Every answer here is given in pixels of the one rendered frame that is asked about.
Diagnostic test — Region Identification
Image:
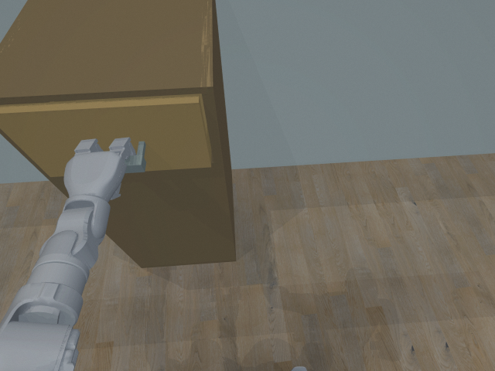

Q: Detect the left robot upper arm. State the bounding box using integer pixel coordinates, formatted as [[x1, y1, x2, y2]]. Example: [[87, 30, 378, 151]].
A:
[[0, 321, 80, 371]]

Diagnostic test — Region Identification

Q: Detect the cabinet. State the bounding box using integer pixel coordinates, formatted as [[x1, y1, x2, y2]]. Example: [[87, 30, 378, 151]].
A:
[[0, 0, 236, 268]]

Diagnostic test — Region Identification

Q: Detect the left robot hand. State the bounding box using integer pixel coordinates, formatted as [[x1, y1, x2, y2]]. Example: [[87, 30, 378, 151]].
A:
[[64, 138, 136, 202]]

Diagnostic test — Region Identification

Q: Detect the handle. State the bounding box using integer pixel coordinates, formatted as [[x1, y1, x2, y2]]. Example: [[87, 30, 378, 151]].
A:
[[125, 141, 146, 173]]

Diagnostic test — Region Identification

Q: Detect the drawer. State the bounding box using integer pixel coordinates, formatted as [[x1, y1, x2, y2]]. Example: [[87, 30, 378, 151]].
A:
[[0, 94, 211, 177]]

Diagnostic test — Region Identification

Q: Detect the robot left forearm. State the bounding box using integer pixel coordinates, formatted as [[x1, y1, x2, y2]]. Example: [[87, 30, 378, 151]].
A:
[[0, 195, 111, 335]]

